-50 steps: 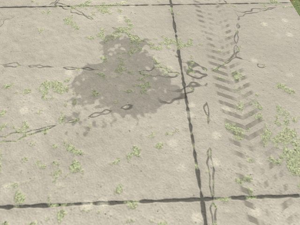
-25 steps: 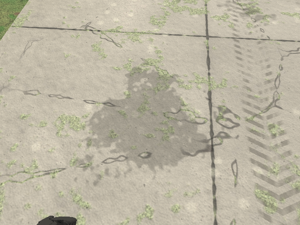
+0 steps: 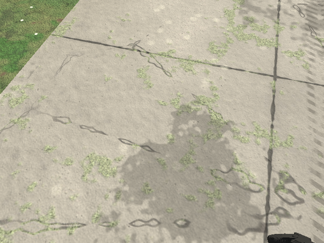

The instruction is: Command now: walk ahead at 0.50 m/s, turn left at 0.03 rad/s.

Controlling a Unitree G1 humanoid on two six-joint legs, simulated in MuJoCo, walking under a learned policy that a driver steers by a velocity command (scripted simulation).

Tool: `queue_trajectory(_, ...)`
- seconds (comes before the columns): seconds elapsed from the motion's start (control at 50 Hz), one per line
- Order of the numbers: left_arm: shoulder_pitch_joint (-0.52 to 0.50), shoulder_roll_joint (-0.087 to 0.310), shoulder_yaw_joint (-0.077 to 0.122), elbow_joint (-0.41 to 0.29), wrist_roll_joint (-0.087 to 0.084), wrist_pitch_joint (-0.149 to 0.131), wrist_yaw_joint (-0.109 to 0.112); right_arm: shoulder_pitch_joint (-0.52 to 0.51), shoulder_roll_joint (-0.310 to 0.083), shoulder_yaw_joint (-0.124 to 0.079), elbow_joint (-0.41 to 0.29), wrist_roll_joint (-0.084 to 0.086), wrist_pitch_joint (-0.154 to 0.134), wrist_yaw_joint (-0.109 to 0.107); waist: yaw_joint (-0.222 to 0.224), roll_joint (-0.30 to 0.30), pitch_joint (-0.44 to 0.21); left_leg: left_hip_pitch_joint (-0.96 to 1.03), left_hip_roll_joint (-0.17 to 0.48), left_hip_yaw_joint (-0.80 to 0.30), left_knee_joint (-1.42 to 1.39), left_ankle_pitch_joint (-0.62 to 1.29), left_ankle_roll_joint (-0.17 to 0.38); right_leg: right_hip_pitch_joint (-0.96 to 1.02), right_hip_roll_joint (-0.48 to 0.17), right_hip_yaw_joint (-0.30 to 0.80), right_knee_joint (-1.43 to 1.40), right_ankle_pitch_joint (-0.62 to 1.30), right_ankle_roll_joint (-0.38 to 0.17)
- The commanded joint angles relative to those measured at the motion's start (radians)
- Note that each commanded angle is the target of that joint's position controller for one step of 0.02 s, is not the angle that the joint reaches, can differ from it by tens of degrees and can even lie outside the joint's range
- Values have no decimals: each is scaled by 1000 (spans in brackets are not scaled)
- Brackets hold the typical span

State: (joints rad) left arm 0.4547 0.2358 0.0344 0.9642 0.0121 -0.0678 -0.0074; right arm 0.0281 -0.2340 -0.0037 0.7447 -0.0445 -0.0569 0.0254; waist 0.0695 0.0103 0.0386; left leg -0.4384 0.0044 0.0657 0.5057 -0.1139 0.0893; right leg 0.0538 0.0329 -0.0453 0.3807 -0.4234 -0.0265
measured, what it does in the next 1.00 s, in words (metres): walks ahead: right foot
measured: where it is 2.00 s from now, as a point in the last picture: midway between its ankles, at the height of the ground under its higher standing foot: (183, 210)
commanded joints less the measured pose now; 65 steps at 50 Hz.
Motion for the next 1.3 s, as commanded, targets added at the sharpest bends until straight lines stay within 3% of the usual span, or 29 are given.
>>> queue_trajectory(0.02, 76, 26, -2, -98, -30, -9, 0, 456, -298, -95, 71, -28, -12, -30, -174, 261, -333, 776, 412, -624, -152, -196, 211, -576, 13, -43, 773, 60, -32)
queue_trajectory(0.04, 20, 143, 28, -80, 2, -1, 9, 411, -246, -89, 71, 19, 1, -25, -175, 140, -287, 704, 402, -726, -227, -221, 215, -683, 6, 80, 875, -80, -46)
queue_trajectory(0.06, -49, 143, 33, -100, 3, -3, 5, 316, -194, -75, 62, 28, 1, -23, -135, 86, -137, 577, 356, -561, -237, -188, 192, -715, -46, 100, 875, 0, -55)
queue_trajectory(0.08, -88, 118, 25, -106, 0, -7, -1, 265, -141, -62, 61, 25, -6, -18, -113, 48, -76, 467, 310, -458, -270, -94, 169, -688, -80, 99, 821, 65, -54)
queue_trajectory(0.12, -76, 95, 22, -93, 17, 13, -10, 237, -96, -49, 81, 28, -20, -22, -59, 73, -29, 336, 228, -314, -320, 17, 114, -596, -118, 87, 730, 110, -36)
queue_trajectory(0.18, -93, 72, 19, -88, 26, 37, -25, 284, -111, -53, 117, 37, -41, -21, -42, 56, -26, 311, 205, -244, -363, 114, 123, -589, -123, 62, 687, 161, -10)
queue_trajectory(0.3, -330, 61, 11, -159, 20, 40, -31, 381, -114, -53, 178, 39, -39, -20, -84, 38, 43, 361, 172, -158, -413, 159, 116, -722, -148, 22, 458, 356, 28)
queue_trajectory(0.44, -508, 60, -1, -219, 14, 28, -26, 482, -124, -53, 246, 26, -33, -31, -130, 51, 68, 517, 205, -121, -351, 346, 106, -695, -98, -21, 235, 381, -15)
queue_trajectory(0.5, -453, 76, 7, -211, 14, 16, -18, 451, -142, -57, 258, 21, -29, -40, -85, 62, 43, 558, 220, -100, -241, 596, 83, -570, -51, -42, 172, 277, -63)
queue_trajectory(0.54, -194, 109, 29, -124, 23, 0, 0, 420, -148, -57, 261, 25, -23, -40, 28, 37, -93, 499, 170, -49, 55, 736, 49, -243, 3, -63, 85, 291, -111)
queue_trajectory(0.56, -7, 178, 51, -79, 47, -8, 13, 414, -121, -47, 235, 33, -26, -38, 92, -27, -212, 300, 125, -19, 328, 459, 29, 31, -162, 114, 75, 229, -162)
queue_trajectory(0.58, 58, 288, 81, -67, 54, -3, 13, 528, -19, -29, 216, 65, -26, -27, 44, -269, -329, -62, -74, 23, 713, -249, -19, 287, -455, 620, -24, 151, -299)
queue_trajectory(0.6, -20, 235, 72, -73, 8, 10, 4, 467, -119, -56, 227, 35, -24, -32, 29, -133, -286, -154, -56, -131, 806, -373, 0, 213, -430, 704, -100, 141, -290)
queue_trajectory(0.62, -131, 182, 58, -89, -1, 10, 2, 398, -117, -61, 203, 34, -26, -29, -17, -91, -132, -191, -1, -135, 796, -290, 6, 72, -399, 529, -111, 155, -264)
queue_trajectory(0.64, -182, 120, 42, -92, 3, 3, -2, 354, -97, -55, 196, 33, -31, -25, -35, -40, -63, -169, 34, -128, 741, -227, 5, -42, -354, 426, -149, 240, -240)
queue_trajectory(0.68, -205, 66, 26, -68, 1, -10, 3, 357, -67, -53, 202, 13, -9, -17, -89, -69, -15, -79, 76, -117, 642, -182, -13, -179, -270, 276, -197, 340, -181)
queue_trajectory(0.78, -104, 100, 32, -10, -5, -36, 3, 248, -43, -50, 172, 6, 22, 4, -94, -62, 19, -146, 104, -69, 519, -73, -57, -196, -240, 174, -268, 419, -193)
queue_trajectory(0.82, -80, 87, 24, 5, -3, -34, 3, 175, -38, -46, 151, 10, 22, 1, -86, -56, 51, -168, 101, -44, 412, -19, -77, -190, -221, 115, -248, 652, -183)
queue_trajectory(0.88, -55, 83, 15, 25, -1, -31, 5, 111, -4, -27, 140, 23, 16, -7, -70, -78, 25, -56, 54, 8, 227, 61, -78, -193, -179, 15, -177, 939, -146)
queue_trajectory(0.96, -24, 79, 8, 55, 4, -16, 17, 89, -24, -26, 149, 25, 9, -26, -50, -114, -3, 9, 13, 6, 115, 82, -50, -98, -199, 24, -93, 990, -133)
queue_trajectory(1.02, -60, 84, 10, 64, 1, -6, 31, 219, -51, -39, 205, 15, -12, -41, -109, -90, -29, 153, -14, -8, -46, 81, -9, -56, -204, 51, 77, 980, -104)
queue_trajectory(1.04, -48, 82, 9, 67, -5, -5, 32, 297, -78, -46, 233, 6, -29, -46, -137, -31, -71, 286, 30, -43, -126, 322, 4, -94, -164, 33, 201, 857, -73)
queue_trajectory(1.06, 7, 49, -1, 50, -14, -8, 37, 393, -153, -60, 250, -7, -41, -49, -128, 81, -188, 513, 233, -206, -24, 846, 50, -233, -106, -2, 396, 455, -42)
queue_trajectory(1.08, 154, -29, -14, 95, -53, 12, 36, 397, -148, -60, 255, 19, -27, -46, -94, 230, -334, 639, 421, -413, -20, 1090, 242, -353, 27, 1, 627, -193, -21)
queue_trajectory(1.1, 101, 37, 3, 109, -24, 37, 42, 348, -106, -48, 236, 52, -16, -38, -96, 108, -305, 539, 390, -402, -69, 894, 249, -369, 7, 83, 677, -248, -17)
queue_trajectory(1.14, -38, 22, 7, 85, 15, 53, 34, 212, -49, -27, 219, 42, 1, -47, -63, 56, -111, 327, 302, -315, -187, 525, 189, -406, -29, 98, 652, -153, -3)
queue_trajectory(1.16, -64, 13, 7, 84, 19, 63, 32, 180, -33, -20, 218, 38, 5, -57, -44, 65, -66, 243, 264, -265, -229, 443, 158, -372, -49, 100, 591, -100, 8)
queue_trajectory(1.2, -25, -19, -3, 114, 17, 82, 32, 166, -28, -15, 230, 28, 8, -63, -17, 82, -74, 174, 209, -196, -250, 349, 117, -280, -45, 70, 486, -53, 26)
queue_trajectory(1.3, -72, -17, -9, 135, 6, 109, 49, 191, -65, -22, 258, 28, 20, -57, -38, 97, -79, 139, 192, -220, -306, -105, 90, -224, -44, 40, 274, 37, 25)
Next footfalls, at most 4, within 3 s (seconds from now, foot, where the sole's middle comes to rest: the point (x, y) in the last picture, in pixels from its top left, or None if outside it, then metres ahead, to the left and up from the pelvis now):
0.54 right None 0.45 -0.10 -0.76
1.04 left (160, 191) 0.68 0.07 -0.76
1.38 right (207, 212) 0.60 -0.13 -0.76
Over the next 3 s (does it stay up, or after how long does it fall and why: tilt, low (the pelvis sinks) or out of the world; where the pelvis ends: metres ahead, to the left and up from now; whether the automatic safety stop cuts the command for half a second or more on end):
stays up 0.63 -0.04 0.02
